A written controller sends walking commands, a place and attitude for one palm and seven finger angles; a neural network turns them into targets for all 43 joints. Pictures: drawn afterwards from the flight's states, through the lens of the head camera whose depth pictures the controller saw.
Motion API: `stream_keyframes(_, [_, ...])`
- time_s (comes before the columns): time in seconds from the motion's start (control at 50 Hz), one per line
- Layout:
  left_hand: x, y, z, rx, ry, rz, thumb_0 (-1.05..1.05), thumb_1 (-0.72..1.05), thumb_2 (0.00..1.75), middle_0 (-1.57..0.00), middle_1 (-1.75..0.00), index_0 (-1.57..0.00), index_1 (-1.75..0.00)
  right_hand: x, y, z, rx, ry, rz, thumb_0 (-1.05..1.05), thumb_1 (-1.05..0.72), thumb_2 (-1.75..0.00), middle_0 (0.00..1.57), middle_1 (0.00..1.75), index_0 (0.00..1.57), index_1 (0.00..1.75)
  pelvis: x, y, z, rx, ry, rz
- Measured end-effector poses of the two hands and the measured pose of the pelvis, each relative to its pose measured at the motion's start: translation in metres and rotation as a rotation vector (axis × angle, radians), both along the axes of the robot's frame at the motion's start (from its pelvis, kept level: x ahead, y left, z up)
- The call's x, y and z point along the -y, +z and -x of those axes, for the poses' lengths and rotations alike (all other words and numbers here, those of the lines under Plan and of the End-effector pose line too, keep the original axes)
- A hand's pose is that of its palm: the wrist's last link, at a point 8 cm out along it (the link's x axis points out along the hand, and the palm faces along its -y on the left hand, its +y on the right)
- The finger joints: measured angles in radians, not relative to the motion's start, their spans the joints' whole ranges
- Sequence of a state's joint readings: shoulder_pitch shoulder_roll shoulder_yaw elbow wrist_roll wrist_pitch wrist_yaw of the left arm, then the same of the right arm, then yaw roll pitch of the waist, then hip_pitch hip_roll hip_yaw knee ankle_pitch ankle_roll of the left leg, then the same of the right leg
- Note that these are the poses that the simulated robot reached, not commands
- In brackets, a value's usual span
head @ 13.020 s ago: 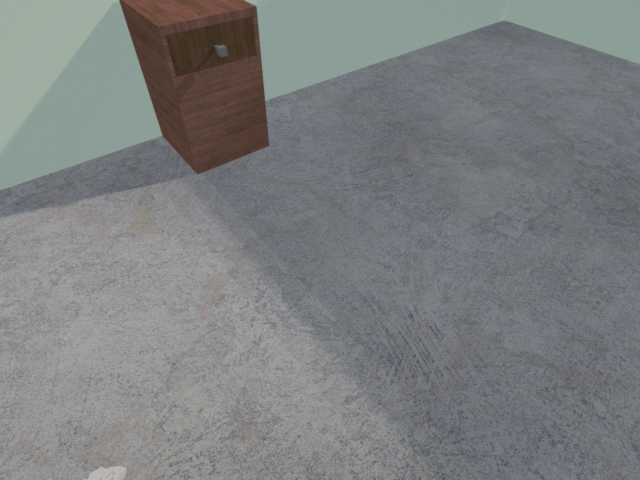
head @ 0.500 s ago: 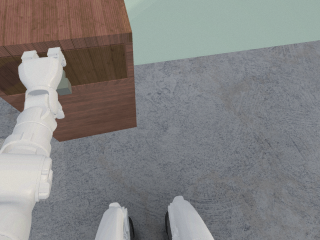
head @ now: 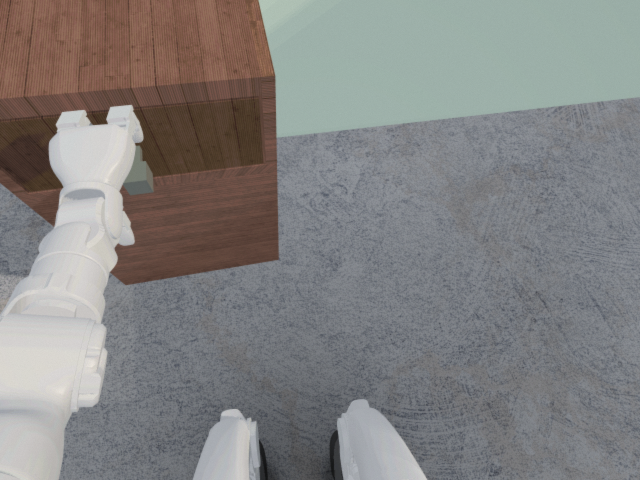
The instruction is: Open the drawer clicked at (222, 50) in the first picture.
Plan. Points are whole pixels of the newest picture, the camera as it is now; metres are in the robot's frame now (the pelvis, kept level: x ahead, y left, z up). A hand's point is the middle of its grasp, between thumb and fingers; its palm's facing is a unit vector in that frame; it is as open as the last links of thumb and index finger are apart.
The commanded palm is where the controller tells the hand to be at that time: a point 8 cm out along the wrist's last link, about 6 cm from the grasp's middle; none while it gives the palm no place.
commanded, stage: move the hooked fingers above the handle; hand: left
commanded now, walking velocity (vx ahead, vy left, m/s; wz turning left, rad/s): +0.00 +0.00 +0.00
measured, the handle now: (137, 168) +0.57 +0.23 -0.08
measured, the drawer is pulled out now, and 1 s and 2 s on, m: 0.00 0.00 0.00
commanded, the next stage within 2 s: lower the fingers behind the handle in 0.02 s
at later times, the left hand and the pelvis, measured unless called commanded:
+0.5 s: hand (120, 187) +0.51 +0.23 -0.04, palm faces -0.05 -0.03 -1.00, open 13.8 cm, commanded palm +0.50 +0.21 +0.01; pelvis +0.00 +0.00 -0.01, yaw -1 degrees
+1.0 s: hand (121, 196) +0.51 +0.24 -0.07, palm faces -0.02 +0.00 -1.00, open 13.9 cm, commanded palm +0.50 +0.21 -0.03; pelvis -0.02 +0.00 -0.04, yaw -1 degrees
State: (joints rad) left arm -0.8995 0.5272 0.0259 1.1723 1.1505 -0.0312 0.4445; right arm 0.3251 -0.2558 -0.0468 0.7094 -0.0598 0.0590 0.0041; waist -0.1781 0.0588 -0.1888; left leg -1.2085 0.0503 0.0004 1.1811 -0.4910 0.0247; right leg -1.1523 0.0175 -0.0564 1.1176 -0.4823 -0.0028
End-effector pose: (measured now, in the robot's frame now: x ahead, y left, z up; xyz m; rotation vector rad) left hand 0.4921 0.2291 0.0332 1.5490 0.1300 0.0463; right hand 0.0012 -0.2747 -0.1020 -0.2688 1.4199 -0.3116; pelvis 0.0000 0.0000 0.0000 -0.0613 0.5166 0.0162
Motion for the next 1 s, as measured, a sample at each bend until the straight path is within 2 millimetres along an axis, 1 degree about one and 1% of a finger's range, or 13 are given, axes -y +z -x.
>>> stream_keyframes(0.16, [-0.001,-0.001,-0.002,-0.003,0.029,-0.008,0.00,-0.49,0.30,-0.32,-1.20,-0.32,-1.20,-0.005,-0.002,0.001,-0.010,-0.008,-0.018,0.00,-0.90,-0.90,0.20,0.30,0.21,0.30,0.001,0.001,-0.001,0.000,0.000,-0.001])
stream_keyframes(0.24, [0.000,0.002,-0.005,-0.015,0.029,-0.015,0.00,-0.49,0.30,-0.32,-1.20,-0.32,-1.20,-0.008,-0.003,0.005,-0.018,-0.015,-0.028,0.00,-0.90,-0.90,0.20,0.30,0.21,0.30,0.001,0.002,-0.002,0.000,-0.001,-0.002])
stream_keyframes(0.32, [0.004,-0.003,-0.003,-0.038,0.011,-0.004,0.00,-0.49,0.30,-0.32,-1.20,-0.32,-1.20,-0.011,-0.005,0.010,-0.029,-0.019,-0.035,0.00,-0.90,-0.90,0.20,0.30,0.21,0.30,0.000,0.001,-0.002,-0.002,-0.005,-0.002])
stream_keyframes(0.42, [0.005,-0.014,-0.002,-0.036,-0.012,0.012,0.00,-0.49,0.30,-0.32,-1.20,-0.32,-1.20,-0.010,-0.010,0.015,-0.039,-0.021,-0.032,0.00,-0.90,-0.90,0.20,0.30,0.21,0.30,0.000,-0.006,-0.001,-0.013,-0.010,-0.002])
stream_keyframes(0.52, [-0.002,-0.023,0.001,0.008,-0.006,0.000,0.00,-0.49,0.30,-0.32,-1.20,-0.32,-1.20,-0.008,-0.018,0.018,-0.052,-0.019,-0.031,0.00,-0.90,-0.90,0.20,0.30,0.21,0.30,0.000,-0.015,0.003,-0.028,-0.012,0.000])
stream_keyframes(0.62, [-0.008,-0.033,0.005,0.008,0.022,-0.014,0.00,-0.49,0.30,-0.32,-1.20,-0.32,-1.20,-0.008,-0.026,0.017,-0.056,-0.007,-0.032,0.00,-0.90,-0.90,0.20,0.30,0.21,0.30,-0.001,-0.022,0.007,-0.038,-0.007,0.004])
stream_keyframes(0.82, [-0.005,-0.039,0.005,0.003,0.008,-0.003,0.00,-0.49,0.30,-0.32,-1.20,-0.32,-1.20,-0.008,-0.031,0.011,-0.021,0.009,-0.017,0.00,-0.90,-0.90,0.20,0.30,0.21,0.30,-0.002,-0.029,0.012,-0.044,-0.005,0.012])
stream_keyframes(1.0, [-0.004,-0.045,0.002,0.030,0.016,-0.019,0.00,-0.49,0.30,-0.32,-1.20,-0.30,-1.22,-0.009,-0.043,0.016,-0.020,0.019,-0.023,0.00,-0.90,-0.90,0.20,0.30,0.21,0.30,-0.002,-0.041,0.018,-0.056,-0.006,0.014])
